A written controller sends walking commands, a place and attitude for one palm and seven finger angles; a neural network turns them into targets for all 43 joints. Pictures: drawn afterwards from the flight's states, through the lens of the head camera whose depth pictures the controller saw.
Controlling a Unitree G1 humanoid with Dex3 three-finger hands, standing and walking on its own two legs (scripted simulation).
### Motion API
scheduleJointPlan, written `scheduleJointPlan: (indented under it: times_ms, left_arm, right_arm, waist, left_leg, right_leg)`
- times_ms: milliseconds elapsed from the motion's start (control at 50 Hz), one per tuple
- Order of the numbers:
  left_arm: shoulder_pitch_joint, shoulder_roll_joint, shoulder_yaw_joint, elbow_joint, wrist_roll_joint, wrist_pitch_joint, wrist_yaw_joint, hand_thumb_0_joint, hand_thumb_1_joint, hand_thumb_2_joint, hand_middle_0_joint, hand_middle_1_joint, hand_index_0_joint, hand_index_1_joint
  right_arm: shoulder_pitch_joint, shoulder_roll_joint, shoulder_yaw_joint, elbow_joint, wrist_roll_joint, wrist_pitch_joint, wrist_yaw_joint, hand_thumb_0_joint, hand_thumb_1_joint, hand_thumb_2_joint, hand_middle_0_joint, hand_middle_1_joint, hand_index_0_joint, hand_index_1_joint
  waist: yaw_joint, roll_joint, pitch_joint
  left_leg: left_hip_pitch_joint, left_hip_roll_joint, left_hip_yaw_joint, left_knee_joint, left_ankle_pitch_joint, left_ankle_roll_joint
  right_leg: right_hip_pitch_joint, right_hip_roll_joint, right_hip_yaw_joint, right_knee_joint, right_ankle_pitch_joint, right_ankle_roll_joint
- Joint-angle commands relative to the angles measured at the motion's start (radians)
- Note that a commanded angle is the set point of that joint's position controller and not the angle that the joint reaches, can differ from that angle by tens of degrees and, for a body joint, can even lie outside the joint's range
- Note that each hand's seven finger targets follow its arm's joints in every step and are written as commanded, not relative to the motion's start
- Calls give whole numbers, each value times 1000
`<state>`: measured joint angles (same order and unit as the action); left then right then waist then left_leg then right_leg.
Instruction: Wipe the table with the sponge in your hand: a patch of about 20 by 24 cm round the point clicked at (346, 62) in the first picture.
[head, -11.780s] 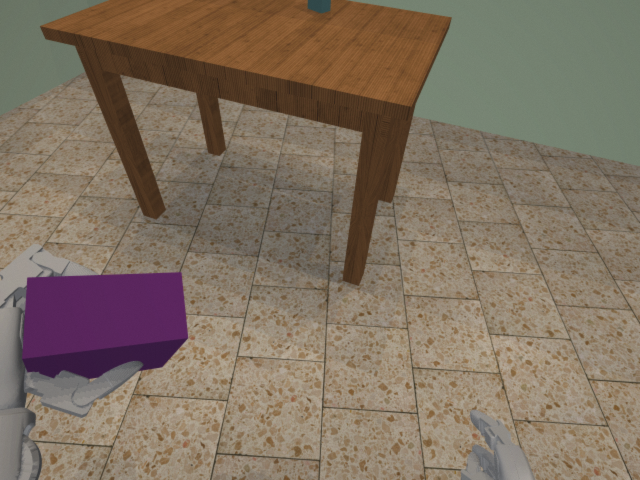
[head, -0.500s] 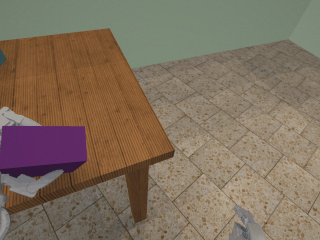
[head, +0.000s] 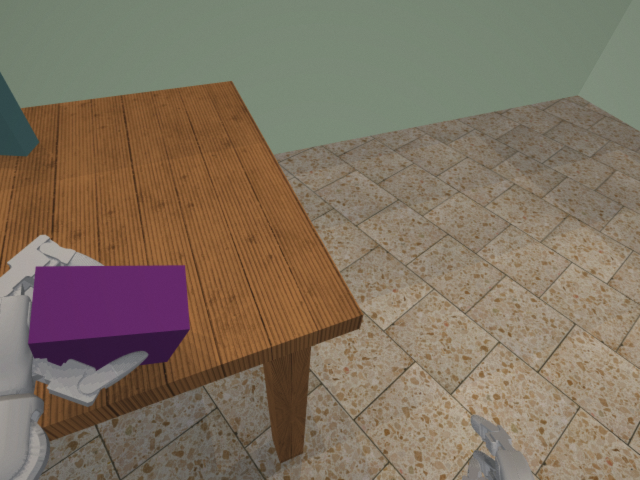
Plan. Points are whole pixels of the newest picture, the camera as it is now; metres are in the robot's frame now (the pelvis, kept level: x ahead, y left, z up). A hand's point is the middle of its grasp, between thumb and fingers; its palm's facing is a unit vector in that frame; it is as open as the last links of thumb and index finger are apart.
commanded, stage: come to a stop and stand still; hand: left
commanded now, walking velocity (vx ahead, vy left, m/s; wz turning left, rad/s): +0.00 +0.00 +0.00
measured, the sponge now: (134, 320) +0.23 +0.21 +0.13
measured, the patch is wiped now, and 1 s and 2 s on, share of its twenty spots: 0.00 0.00 0.00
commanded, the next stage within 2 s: look again from close up in 0.92 s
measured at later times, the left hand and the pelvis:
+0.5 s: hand (46, 320) +0.22 +0.28 +0.15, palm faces +0.31 -0.88 -0.37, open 10.6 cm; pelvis -0.01 +0.04 +0.00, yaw -2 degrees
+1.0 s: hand (5, 303) +0.22 +0.31 +0.16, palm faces +0.38 -0.85 -0.37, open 10.6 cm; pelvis -0.01 +0.07 +0.00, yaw -1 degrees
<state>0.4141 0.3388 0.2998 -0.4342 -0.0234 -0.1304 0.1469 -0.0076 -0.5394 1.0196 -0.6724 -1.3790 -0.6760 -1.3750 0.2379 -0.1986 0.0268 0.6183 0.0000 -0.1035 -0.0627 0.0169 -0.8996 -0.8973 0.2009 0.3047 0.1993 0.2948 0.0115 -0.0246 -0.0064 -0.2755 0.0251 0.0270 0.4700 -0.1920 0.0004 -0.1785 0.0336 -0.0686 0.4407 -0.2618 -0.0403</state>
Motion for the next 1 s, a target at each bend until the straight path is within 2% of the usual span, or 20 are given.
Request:
scheduleJointPlan:
  times_ms: [0, 40, 60, 80, 100, 120, 140, 200, 280, 300, 320, 400, 480, 620, 700, 720, 800, 880, 900, 980]
  left_arm:
    - [-42, 212, 164, -308, -17, -107, 27, 0, 100, 1300, -1200, -1600, -1200, -1600]
    - [0, 206, 174, -278, -27, -99, 28, 0, 100, 1300, -1200, -1600, -1200, -1600]
    - [-1012, 948, 710, -470, 115, -186, 4, 0, 100, 1300, -1200, -1600, -1200, -1600]
    - [-465, 368, 323, 119, 24, -148, -45, 0, 100, 1300, -1200, -1600, -1200, -1600]
    - [-313, 278, 265, 8, -29, -142, -33, 0, 100, 1300, -1200, -1600, -1200, -1600]
    - [-225, 255, 245, 113, -16, -133, -37, 0, 100, 1300, -1200, -1600, -1200, -1600]
    - [-172, 198, 172, 27, -30, -137, -56, 0, 100, 1300, -1200, -1600, -1200, -1600]
    - [47, 86, 64, -68, -39, -108, -66, 0, 100, 1300, -1200, -1600, -1200, -1600]
    - [15, 196, 150, -223, -22, -96, -46, 0, 100, 1300, -1200, -1600, -1200, -1600]
    - [-16, 270, 215, -268, -17, -99, -27, 0, 100, 1300, -1200, -1600, -1200, -1600]
    - [-39, 244, 208, -273, -23, -105, -26, 0, 100, 1300, -1200, -1600, -1200, -1600]
    - [-148, 324, 274, -356, -27, -129, -5, 0, 100, 1300, -1200, -1600, -1200, -1600]
    - [-176, 228, 193, -290, -20, -147, -14, 0, 100, 1300, -1200, -1600, -1200, -1600]
    - [-107, 105, 72, -156, 7, -129, -28, 0, 100, 1300, -1200, -1600, -1200, -1600]
    - [-124, 189, 152, -202, 11, -129, -17, 0, 100, 1300, -1200, -1600, -1200, -1600]
    - [-145, 166, 132, -219, 9, -133, -19, 0, 100, 1300, -1200, -1600, -1200, -1600]
    - [-183, 228, 185, -305, 10, -148, -13, 0, 100, 1300, -1200, -1600, -1200, -1600]
    - [-145, 205, 163, -335, 2, -160, -16, 0, 100, 1300, -1200, -1600, -1200, -1600]
    - [-135, 198, 161, -331, 5, -158, -12, 0, 100, 1300, -1200, -1600, -1200, -1600]
    - [-67, 174, 147, -271, -2, -146, -17, 0, 100, 1300, -1200, -1600, -1200, -1600]
  right_arm:
    - [-104, -115, -49, -157, -4, -64, -1, 0, -900, -900, 200, 300, 200, 300]
    - [-108, -117, -51, -158, -1, -55, -2, 0, -900, -900, 200, 300, 200, 300]
    - [-1, -149, -85, -159, -38, -88, 5, 0, -900, -900, 200, 300, 200, 300]
    - [-77, -47, -45, -98, -14, -83, 9, 0, -900, -900, 200, 300, 200, 300]
    - [-101, -112, -88, -148, 14, -70, 17, 0, -900, -900, 200, 300, 200, 300]
    - [-52, -140, -93, -152, 10, -74, 20, 0, -900, -900, 200, 300, 200, 300]
    - [-78, -145, -93, -163, 14, -66, 26, 0, -900, -900, 200, 300, 200, 300]
    - [-113, -132, -86, -191, 31, -50, 60, 0, -900, -900, 200, 300, 200, 300]
    - [-139, -137, -84, -229, 15, -45, 49, 0, -900, -900, 200, 300, 200, 300]
    - [-157, -137, -81, -224, 14, -40, 35, 0, -900, -900, 200, 300, 200, 300]
    - [-154, -132, -79, -232, 8, -41, 24, 0, -900, -900, 200, 300, 200, 300]
    - [-158, -127, -68, -221, 2, -50, -5, 0, -900, -900, 200, 300, 200, 300]
    - [-135, -125, -66, -206, -3, -76, 5, 0, -900, -900, 200, 300, 200, 300]
    - [-112, -137, -64, -192, 3, -86, 28, 0, -900, -900, 200, 300, 200, 300]
    - [-127, -133, -63, -196, 0, -79, 23, 0, -900, -900, 200, 300, 200, 300]
    - [-125, -132, -62, -199, -3, -78, 22, 0, -900, -900, 200, 300, 200, 300]
    - [-140, -131, -61, -199, -5, -88, 15, 0, -900, -900, 200, 300, 200, 300]
    - [-121, -126, -65, -196, -6, -102, 21, 0, -900, -900, 200, 300, 200, 300]
    - [-123, -130, -66, -187, -5, -102, 21, 0, -900, -900, 200, 300, 200, 300]
    - [-109, -131, -73, -182, -2, -91, 31, 0, -900, -900, 200, 300, 200, 300]
  waist:
    - [8, 145, -187]
    - [7, 109, -198]
    - [28, -44, 101]
    - [8, -61, -121]
    - [21, 58, -133]
    - [24, 64, -183]
    - [30, 104, -194]
    - [30, 27, -210]
    - [19, -103, -174]
    - [20, -75, -177]
    - [13, -47, -160]
    - [10, 138, -121]
    - [8, 217, -81]
    - [8, 129, -25]
    - [12, 56, -74]
    - [8, 54, -71]
    - [11, 150, -98]
    - [13, 147, -150]
    - [11, 188, -157]
    - [11, 133, -158]
  left_leg:
    - [62, 48, -65, -43, 166, -3]
    - [81, 43, -47, -17, 220, -12]
    - [-63, 44, 25, 112, 182, 18]
    - [37, -32, -14, 50, 211, 23]
    - [84, 3, -9, 45, 224, 7]
    - [122, 19, 11, 39, 235, 9]
    - [133, 28, 1, 12, 253, 30]
    - [179, 67, -19, 26, 369, 56]
    - [123, 57, -24, 3, 243, 37]
    - [137, 54, -22, -11, 198, 36]
    - [130, 46, -27, -24, 161, 37]
    - [91, 54, -66, -80, 81, 42]
    - [51, 65, -82, -141, -77, 43]
    - [-50, 123, -162, -272, -313, 43]
    - [13, 102, -139, -230, -225, 30]
    - [20, 96, -141, -229, -206, 23]
    - [35, 89, -133, -217, -143, 15]
    - [107, 85, -115, -158, 14, 11]
    - [130, 78, -109, -153, 64, -4]
    - [145, 85, -100, -121, 182, -11]
  right_leg:
    - [101, -94, 121, -73, 236, 11]
    - [93, -100, 128, -72, 318, 9]
    - [-163, -138, 204, -226, 432, 102]
    - [-14, -173, 218, -82, 499, -7]
    - [34, -169, 213, -50, 536, 1]
    - [47, -152, 221, -32, 550, 15]
    - [64, -143, 184, -22, 510, 56]
    - [37, -106, 124, -4, 451, 87]
    - [22, -97, 123, -62, 317, 56]
    - [8, -101, 122, -59, 263, 41]
    - [-3, -99, 119, -64, 209, 29]
    - [22, -79, 124, -55, 141, 20]
    - [39, -52, 114, -64, 89, 16]
    - [44, -27, 80, -23, 18, 29]
    - [46, -40, 88, -72, 43, 31]
    - [45, -39, 84, -72, 48, 28]
    - [78, -37, 73, -44, 84, 29]
    - [80, -45, 74, -42, 143, 22]
    - [68, -43, 69, -33, 146, 20]
    - [65, -47, 65, -50, 161, 23]
